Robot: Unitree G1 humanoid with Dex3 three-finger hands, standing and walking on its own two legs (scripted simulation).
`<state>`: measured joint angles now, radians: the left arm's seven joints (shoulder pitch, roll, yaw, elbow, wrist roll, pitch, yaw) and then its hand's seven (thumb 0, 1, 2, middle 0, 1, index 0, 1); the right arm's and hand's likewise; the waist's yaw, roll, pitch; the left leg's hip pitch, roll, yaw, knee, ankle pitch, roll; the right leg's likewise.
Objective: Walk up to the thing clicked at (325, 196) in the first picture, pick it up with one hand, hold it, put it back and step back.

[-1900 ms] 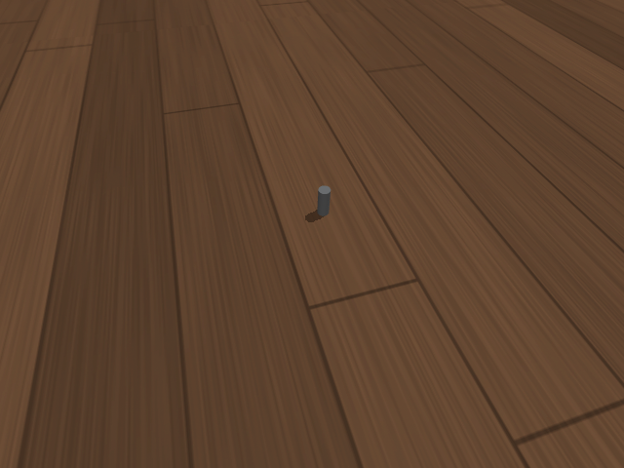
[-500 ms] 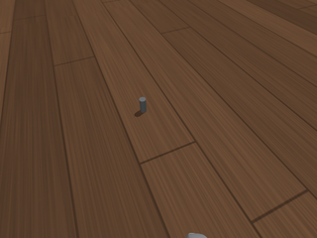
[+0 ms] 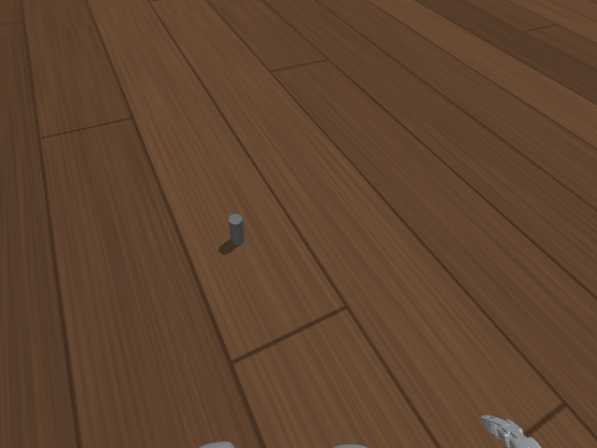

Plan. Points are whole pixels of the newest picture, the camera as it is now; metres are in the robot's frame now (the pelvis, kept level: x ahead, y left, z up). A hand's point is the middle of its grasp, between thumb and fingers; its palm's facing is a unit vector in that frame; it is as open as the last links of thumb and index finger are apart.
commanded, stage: walk up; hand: left
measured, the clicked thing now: (236, 230) +0.97 +0.19 -0.69
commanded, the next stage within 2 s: none
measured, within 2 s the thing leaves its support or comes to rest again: neither
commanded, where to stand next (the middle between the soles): +0.56 +0.01 m, yaw -2 degrees
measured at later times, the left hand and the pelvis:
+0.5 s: hand (134, 362) +0.26 +0.25 -0.11, palm faces -0.05 -0.91 -0.41, open 7.3 cm; pelvis +0.20 -0.03 +0.01, yaw -2 degrees
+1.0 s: hand (145, 255) +0.46 +0.28 -0.13, palm faces -0.12 -0.92 -0.37, open 7.4 cm; pelvis +0.38 +0.01 +0.01, yaw -3 degrees
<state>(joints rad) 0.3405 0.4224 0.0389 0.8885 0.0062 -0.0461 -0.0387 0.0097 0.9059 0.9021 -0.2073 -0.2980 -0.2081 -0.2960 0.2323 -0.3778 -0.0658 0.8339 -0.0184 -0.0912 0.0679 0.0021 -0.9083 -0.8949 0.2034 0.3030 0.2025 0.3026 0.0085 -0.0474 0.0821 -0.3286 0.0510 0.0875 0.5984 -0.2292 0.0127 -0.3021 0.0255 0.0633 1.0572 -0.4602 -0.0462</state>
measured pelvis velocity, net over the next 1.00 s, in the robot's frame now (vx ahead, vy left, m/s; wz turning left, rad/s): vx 0.38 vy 0.01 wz -0.05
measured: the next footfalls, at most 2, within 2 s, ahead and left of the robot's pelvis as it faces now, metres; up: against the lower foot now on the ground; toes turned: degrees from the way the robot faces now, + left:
right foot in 0.26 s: +0.25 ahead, -0.16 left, +0.00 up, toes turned -5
left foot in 0.64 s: +0.41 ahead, +0.13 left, +0.00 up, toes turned +3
